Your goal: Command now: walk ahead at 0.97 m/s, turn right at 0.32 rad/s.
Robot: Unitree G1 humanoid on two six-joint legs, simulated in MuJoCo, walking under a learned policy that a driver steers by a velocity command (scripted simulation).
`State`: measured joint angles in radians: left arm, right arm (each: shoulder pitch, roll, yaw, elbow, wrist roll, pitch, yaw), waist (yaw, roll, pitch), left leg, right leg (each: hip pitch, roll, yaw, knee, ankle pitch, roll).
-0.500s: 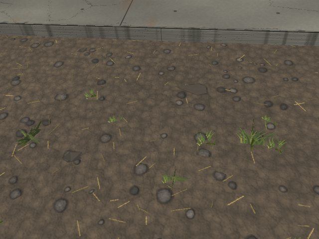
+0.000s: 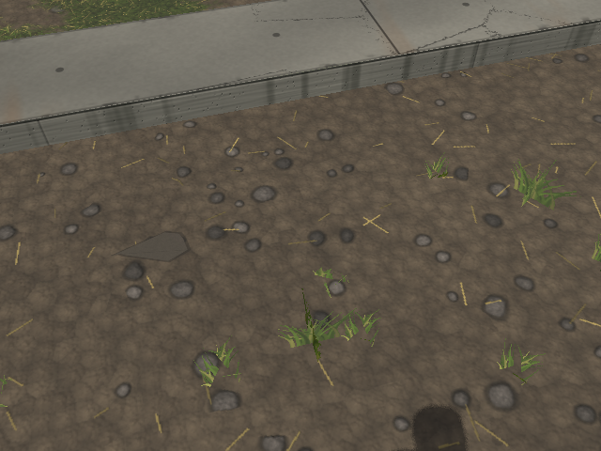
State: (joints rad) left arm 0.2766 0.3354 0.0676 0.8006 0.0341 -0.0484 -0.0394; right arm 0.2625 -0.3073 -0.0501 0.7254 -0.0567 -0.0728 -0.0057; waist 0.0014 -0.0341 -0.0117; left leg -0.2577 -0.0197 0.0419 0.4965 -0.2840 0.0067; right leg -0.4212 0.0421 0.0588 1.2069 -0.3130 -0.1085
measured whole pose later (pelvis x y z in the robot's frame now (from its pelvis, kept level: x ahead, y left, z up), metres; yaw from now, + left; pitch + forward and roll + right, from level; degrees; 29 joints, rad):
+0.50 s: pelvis +0.46 -0.02 +0.00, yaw +15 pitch +1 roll -2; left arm 0.44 0.31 0.05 0.88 0.02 -0.10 -0.01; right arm 0.16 -0.34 -0.06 0.75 -0.02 0.00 0.06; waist 0.04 0.05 0.01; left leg -0.76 0.09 0.04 1.14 -0.10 0.08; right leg 0.03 0.02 -0.21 0.31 -0.35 -0.01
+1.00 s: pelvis +0.90 +0.15 -0.01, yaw +29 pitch +0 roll +1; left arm 0.08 0.26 -0.01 0.69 0.01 -0.05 -0.05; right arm 0.44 -0.28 -0.04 0.88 -0.01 -0.12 0.02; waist -0.06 -0.01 0.05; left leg 0.17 -0.17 0.02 0.14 -0.25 0.16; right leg -0.78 -0.13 -0.05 0.73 0.10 -0.07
